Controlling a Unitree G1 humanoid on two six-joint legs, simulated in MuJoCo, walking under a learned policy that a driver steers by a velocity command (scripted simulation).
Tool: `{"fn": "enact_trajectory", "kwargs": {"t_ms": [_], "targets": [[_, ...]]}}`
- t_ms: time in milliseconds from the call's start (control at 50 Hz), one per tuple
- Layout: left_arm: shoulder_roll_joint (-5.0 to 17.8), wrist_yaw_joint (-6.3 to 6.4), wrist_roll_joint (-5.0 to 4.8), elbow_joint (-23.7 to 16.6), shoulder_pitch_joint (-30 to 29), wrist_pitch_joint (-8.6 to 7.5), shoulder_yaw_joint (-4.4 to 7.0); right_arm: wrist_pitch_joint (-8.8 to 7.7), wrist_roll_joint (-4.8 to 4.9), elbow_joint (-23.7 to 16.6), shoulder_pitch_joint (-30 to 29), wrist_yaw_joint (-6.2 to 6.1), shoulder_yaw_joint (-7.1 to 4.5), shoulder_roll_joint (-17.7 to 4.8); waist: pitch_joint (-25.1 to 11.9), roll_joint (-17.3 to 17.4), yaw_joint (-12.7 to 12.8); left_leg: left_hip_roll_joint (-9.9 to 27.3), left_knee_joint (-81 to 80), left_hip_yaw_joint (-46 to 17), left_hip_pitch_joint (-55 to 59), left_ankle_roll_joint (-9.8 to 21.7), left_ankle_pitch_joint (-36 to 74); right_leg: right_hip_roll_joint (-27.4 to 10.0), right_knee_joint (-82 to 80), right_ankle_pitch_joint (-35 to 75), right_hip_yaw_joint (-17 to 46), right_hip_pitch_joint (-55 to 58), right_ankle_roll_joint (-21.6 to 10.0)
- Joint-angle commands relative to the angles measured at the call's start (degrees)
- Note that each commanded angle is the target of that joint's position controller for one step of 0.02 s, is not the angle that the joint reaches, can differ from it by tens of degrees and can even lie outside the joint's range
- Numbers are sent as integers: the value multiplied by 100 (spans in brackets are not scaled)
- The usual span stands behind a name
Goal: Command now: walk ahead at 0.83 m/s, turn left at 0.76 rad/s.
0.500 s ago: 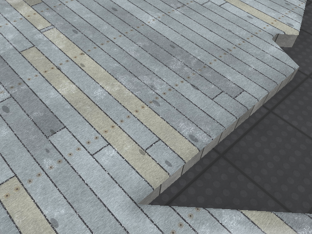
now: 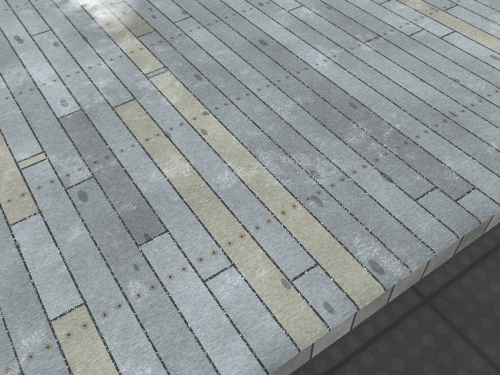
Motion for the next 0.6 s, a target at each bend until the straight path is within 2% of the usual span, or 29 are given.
{"fn": "enact_trajectory", "kwargs": {"t_ms": [20,60,100,120,140,160,180,200,220,240,260,280,300,320,340,360,380,400,420,440,460,480,500,520,540,580,600], "targets": [[587,-32,20,-149,47,-196,128,-63,-12,-715,-994,126,4,-202,1044,-801,129,217,-86,82,-1185,34,475,-1418,-985,641,297,-375,-375],[571,-18,24,-30,138,-251,116,-71,-46,-878,-1403,198,71,-147,1221,-678,155,257,-764,408,-993,175,670,-1379,-1097,1272,-119,-385,-314],[648,8,7,114,325,-266,122,-80,-66,-1047,-1781,244,164,-18,1278,-529,206,160,-1494,870,-612,388,607,-1385,-1030,2580,-501,-217,-213],[742,23,20,128,271,-265,125,-75,-36,-1092,-1785,243,202,33,1187,-600,108,17,-1888,1095,-69,552,525,-1400,-792,4088,-725,-218,-126],[835,57,21,148,352,-253,142,-63,-7,-1070,-1715,214,201,-11,946,-693,34,-247,-2038,1351,435,685,434,-1440,-410,6069,-845,-15,-87],[993,103,31,161,418,-191,179,-55,11,-995,-1441,163,173,-113,649,-859,-166,-513,-2091,1503,813,792,141,-1517,197,7697,-884,303,-47],[1223,145,75,120,301,-84,242,-52,47,-844,-794,111,113,-267,218,-1081,-558,-690,-2108,1447,1433,919,-367,-1660,1151,8645,-877,461,-71],[1408,157,116,39,121,18,306,-56,58,-596,173,50,-6,-523,-322,-1195,-1054,-888,-2060,1346,2492,1071,-953,-1817,2425,8988,-782,216,-194],[1476,102,87,-74,-22,57,329,-128,18,-249,1274,-43,-189,-871,-866,-986,-1521,-1030,-2567,971,4112,1242,-1022,-1774,4049,7986,-632,-629,-288],[965,-2,111,-23,82,5,208,-128,-56,-19,1426,-183,-322,-1134,-812,-132,-1312,-375,-3182,-234,5423,1398,-1408,-1079,5943,3085,-560,-2257,-236],[245,-110,-76,-583,370,-123,-13,-107,-193,-201,888,-210,-380,-1645,-1295,1178,-509,1369,-4256,-3770,6769,2195,-2449,-131,7906,-884,105,-4702,13],[775,-93,-78,-729,-561,-258,59,-96,-96,-264,1108,-253,-382,-1382,-1395,-96,-1052,1417,-5091,-4151,6411,1960,-2523,-314,7919,-35,1045,-5031,-105],[738,-88,-209,-745,-595,-285,44,-160,-111,-101,942,-320,-336,-1247,-563,-270,-746,1500,-5296,-3519,5563,1744,-2118,-576,7658,294,974,-5082,-176],[710,-91,-192,-570,-447,-255,18,-261,-134,-45,750,-331,-245,-913,-55,-751,-475,1377,-5400,-2882,4563,1529,-1593,-804,7276,434,970,-4714,-229],[618,-132,-123,-454,-309,-147,-1,-384,-162,-47,471,-360,-159,-718,146,-867,-212,1162,-5489,-2236,3846,1334,-1326,-927,6983,439,1097,-4311,-240],[508,-194,-84,-292,-8,12,-24,-498,-139,-33,314,-376,-72,-529,328,-723,15,1000,-5717,-1684,3245,1152,-1200,-984,6767,480,1196,-3942,-207],[475,-243,-78,-178,106,144,-5,-609,-72,40,278,-362,-18,-378,516,-665,156,808,-5875,-1223,2911,912,-1059,-1070,6301,553,1326,-3793,-197],[411,-294,-99,-190,-57,227,-9,-701,-45,129,316,-345,-5,-371,803,-460,167,679,-6040,-796,2701,763,-620,-1030,6040,681,1283,-3918,-177],[475,-358,-129,-290,-475,243,13,-764,-6,157,322,-314,8,-359,1066,-503,72,404,-6212,-198,2554,417,94,-967,5208,1094,1217,-3955,-182],[266,-360,-99,-361,-681,245,-40,-830,-39,242,434,-298,8,-396,1139,-173,21,288,-6167,268,2608,327,1847,-739,5044,1399,892,-3937,-159],[157,-324,-125,-349,-683,208,-17,-905,-76,356,682,-311,28,-351,1042,20,-21,307,-5860,517,3244,262,3700,-613,5405,1579,641,-4378,-221],[223,-307,-164,-406,-776,142,-29,-928,-6,311,575,-276,97,-167,1043,-215,67,53,-5853,894,3129,68,4313,-496,4629,1728,480,-4265,-241],[75,-334,-179,-465,-945,119,-95,-926,59,252,296,-280,120,-140,1132,-202,102,-93,-5878,1293,2785,-36,4523,-400,3658,2222,114,-3738,-213],[37,-395,-166,-538,-1272,92,-126,-930,113,284,360,-320,139,-132,1042,-226,-84,-125,-5860,1383,2974,-47,4479,-192,2844,2814,-291,-3502,-176],[60,-450,-107,-469,-1146,37,-120,-979,155,262,390,-411,164,-186,764,-161,-62,14,-5526,1444,3343,-137,5304,34,2509,3387,-489,-3155,-241],[209,-496,-14,-190,-300,56,-50,-983,213,189,329,-600,72,-534,29,231,273,221,-4447,1522,3865,-349,6359,410,2166,3726,-582,-2225,-359],[453,-469,33,16,433,100,54,-923,230,113,170,-682,17,-664,-377,342,616,331,-3593,1444,3850,-458,6670,621,2187,3457,-501,-1467,-448]]}}
Velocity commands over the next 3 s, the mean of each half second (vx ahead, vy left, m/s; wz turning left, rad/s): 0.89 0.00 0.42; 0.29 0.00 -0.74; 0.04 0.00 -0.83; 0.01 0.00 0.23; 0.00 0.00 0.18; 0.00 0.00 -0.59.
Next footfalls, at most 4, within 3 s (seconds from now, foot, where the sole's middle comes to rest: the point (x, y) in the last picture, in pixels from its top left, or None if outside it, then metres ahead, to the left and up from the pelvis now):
0.24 left None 0.31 0.12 -0.77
0.64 right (220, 293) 0.75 0.16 -0.77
1.18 left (172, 263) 0.85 0.31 -0.77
1.68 right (215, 312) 0.69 0.17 -0.77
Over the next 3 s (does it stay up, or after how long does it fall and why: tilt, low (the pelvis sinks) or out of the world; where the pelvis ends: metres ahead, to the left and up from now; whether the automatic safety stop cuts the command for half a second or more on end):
stays up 0.73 0.28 0.01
